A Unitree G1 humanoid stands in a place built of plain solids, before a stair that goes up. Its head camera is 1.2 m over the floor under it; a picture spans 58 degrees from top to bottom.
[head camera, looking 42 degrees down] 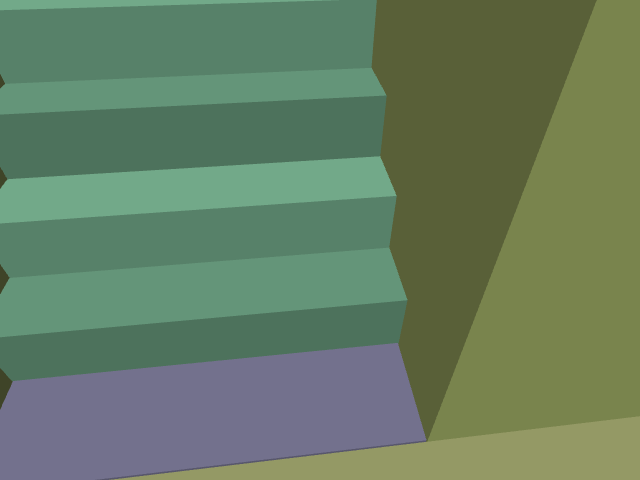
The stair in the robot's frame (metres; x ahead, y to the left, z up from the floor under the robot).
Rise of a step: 0.21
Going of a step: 0.23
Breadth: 1.20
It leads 7 degrees to the left of straight ahead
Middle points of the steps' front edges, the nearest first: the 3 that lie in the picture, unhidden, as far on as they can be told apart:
0.76 0.34 0.22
0.99 0.37 0.43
1.21 0.39 0.64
